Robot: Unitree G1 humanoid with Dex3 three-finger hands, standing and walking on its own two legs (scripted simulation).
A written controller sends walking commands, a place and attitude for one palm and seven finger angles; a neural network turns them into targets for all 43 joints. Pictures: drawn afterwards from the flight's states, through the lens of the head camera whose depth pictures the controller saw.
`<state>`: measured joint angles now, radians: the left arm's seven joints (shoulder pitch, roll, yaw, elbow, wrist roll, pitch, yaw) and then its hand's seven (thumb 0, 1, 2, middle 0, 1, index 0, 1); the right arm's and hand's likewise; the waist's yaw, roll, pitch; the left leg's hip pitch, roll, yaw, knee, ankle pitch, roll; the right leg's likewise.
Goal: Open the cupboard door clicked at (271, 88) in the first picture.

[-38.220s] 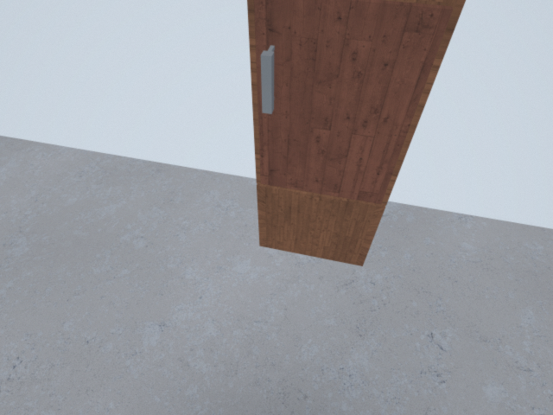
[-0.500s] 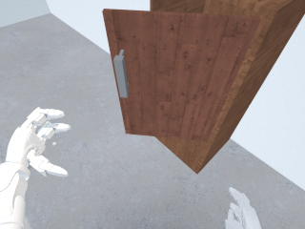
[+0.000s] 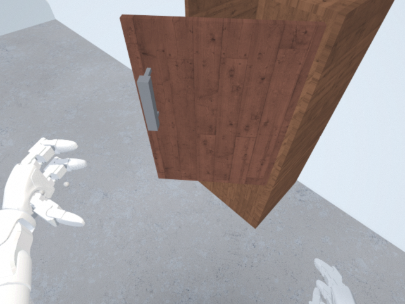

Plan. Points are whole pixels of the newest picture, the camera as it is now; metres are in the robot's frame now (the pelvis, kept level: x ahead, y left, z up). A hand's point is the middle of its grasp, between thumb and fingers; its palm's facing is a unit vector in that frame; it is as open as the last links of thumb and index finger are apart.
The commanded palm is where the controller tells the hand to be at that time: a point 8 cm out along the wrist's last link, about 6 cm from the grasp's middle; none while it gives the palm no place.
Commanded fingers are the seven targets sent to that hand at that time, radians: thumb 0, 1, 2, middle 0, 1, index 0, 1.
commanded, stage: raise the hand with hooked fingers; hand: left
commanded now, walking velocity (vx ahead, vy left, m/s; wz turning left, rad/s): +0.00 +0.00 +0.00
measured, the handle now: (151, 100) +0.56 +0.17 +0.08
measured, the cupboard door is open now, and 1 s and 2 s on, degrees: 40 40 40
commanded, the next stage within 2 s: move the hooked fingers beside the handle in 0.12 s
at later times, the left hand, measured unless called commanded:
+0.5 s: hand (78, 169) +0.32 +0.26 +0.10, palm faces +0.02 -1.00 -0.02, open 14.0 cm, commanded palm +0.30 +0.32 +0.10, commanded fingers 0.00 -0.50 0.30 -0.30 -1.20 -0.30 -1.20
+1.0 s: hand (94, 143) +0.40 +0.26 +0.09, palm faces -0.01 -1.00 +0.00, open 14.0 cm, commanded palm +0.37 +0.31 +0.09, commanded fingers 0.00 -0.50 0.30 -0.30 -1.20 -0.30 -1.20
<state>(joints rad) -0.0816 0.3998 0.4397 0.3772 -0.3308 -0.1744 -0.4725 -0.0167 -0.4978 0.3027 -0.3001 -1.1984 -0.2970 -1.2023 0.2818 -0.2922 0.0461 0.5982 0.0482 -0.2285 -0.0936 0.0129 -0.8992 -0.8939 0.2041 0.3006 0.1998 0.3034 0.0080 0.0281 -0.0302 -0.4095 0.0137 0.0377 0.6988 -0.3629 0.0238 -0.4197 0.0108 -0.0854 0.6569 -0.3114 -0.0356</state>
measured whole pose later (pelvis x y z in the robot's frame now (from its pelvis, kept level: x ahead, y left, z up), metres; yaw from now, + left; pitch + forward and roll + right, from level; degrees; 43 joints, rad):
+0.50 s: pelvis +0.00 +0.00 +0.00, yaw +0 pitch +5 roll -1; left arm -0.25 0.42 0.42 0.53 -0.31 -0.18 -0.48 -0.02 -0.50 0.30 -0.30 -1.20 -0.30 -1.20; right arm 0.26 -0.29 0.06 0.62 0.05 -0.22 -0.11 0.01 -0.90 -0.89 0.21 0.30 0.20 0.30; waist 0.00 0.03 -0.03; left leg -0.43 0.01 0.03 0.70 -0.35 0.02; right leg -0.44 0.01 -0.09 0.67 -0.31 -0.04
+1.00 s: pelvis +0.00 +0.01 -0.01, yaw -1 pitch +9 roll -1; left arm -0.49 0.49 0.43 0.81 -0.25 -0.23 -0.46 -0.02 -0.50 0.30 -0.30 -1.20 -0.30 -1.20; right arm 0.34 -0.30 0.04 0.62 0.05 -0.14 -0.08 0.01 -0.90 -0.89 0.20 0.30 0.20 0.30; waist -0.06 0.02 -0.05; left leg -0.53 0.01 0.05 0.74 -0.37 0.03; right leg -0.54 0.01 -0.07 0.70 -0.32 -0.03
